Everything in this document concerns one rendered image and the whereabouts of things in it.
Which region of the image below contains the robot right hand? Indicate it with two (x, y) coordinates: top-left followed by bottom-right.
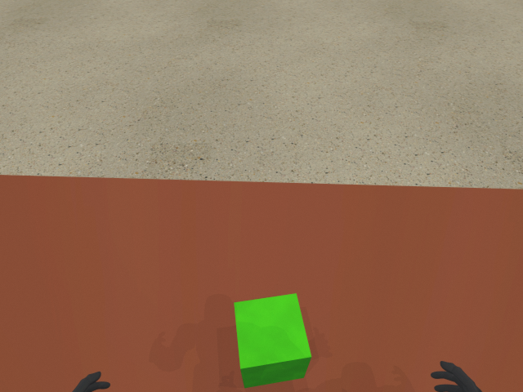
(431, 361), (482, 392)

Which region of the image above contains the carton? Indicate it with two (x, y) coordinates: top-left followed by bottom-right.
(234, 293), (311, 388)

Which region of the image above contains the robot left hand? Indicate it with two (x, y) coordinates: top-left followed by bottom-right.
(73, 372), (110, 392)

